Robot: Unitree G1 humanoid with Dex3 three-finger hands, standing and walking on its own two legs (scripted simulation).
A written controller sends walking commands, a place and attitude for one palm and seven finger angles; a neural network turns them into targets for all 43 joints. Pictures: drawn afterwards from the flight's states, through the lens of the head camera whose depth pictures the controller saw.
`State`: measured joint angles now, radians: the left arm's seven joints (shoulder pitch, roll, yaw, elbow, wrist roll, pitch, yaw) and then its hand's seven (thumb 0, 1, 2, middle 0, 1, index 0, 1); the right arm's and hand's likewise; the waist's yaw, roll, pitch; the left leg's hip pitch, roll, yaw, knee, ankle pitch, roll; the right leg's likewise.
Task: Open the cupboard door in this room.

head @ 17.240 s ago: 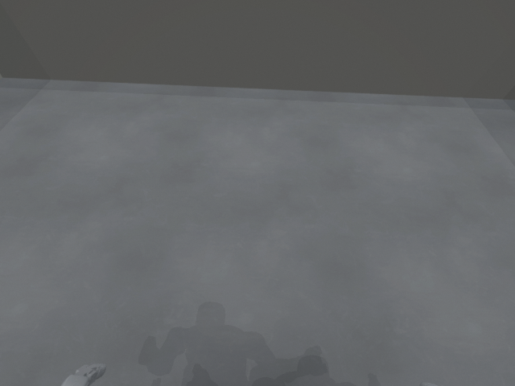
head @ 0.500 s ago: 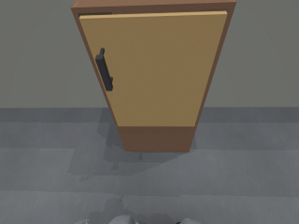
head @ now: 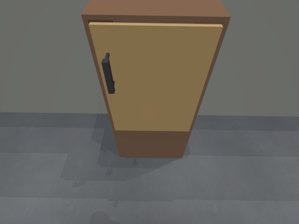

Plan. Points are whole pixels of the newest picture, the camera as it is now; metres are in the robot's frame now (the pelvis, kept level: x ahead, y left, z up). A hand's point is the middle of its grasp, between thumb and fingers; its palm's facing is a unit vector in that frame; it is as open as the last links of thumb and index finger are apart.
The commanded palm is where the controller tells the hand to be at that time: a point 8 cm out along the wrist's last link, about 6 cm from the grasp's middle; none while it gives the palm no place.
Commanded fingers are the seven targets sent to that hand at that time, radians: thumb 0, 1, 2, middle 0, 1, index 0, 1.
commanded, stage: come to a stop and stand still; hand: left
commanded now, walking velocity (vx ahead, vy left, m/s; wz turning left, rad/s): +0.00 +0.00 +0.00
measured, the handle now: (109, 73) +0.60 +0.18 +0.04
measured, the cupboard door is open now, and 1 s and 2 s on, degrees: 0 0 0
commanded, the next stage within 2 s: look again from close up in 0.46 s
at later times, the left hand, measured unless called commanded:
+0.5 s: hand out of the picture +0.02 +0.15 -0.17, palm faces +0.04 -0.97 -0.23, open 7.3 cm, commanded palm none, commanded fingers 0.00 0.90 0.90 -0.20 -0.30 -0.20 -0.30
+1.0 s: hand out of the picture -0.01 +0.14 -0.17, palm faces +0.04 -0.98 -0.19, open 7.3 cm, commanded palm none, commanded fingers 0.00 0.90 0.90 -0.20 -0.30 -0.20 -0.30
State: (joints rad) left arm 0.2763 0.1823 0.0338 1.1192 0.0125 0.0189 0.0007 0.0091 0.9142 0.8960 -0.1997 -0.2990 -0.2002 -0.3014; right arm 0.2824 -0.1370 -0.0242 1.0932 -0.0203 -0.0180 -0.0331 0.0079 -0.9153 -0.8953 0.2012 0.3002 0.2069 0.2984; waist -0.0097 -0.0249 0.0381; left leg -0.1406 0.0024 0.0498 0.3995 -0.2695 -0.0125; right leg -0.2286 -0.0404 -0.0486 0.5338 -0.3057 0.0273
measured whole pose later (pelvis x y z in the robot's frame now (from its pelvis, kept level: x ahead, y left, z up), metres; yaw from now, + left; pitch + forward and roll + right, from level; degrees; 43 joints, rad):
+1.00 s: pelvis +0.00 -0.03 +0.00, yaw +0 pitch -1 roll +1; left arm 0.30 0.14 0.01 1.11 0.02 -0.02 0.03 0.01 0.91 0.90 -0.20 -0.30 -0.20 -0.30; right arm 0.30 -0.14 0.01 1.13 -0.01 -0.02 -0.03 0.00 -0.91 -0.90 0.20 0.30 0.20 0.30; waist 0.00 0.01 0.02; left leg -0.16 0.04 0.05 0.46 -0.29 -0.03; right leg -0.18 0.03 -0.08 0.49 -0.30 -0.06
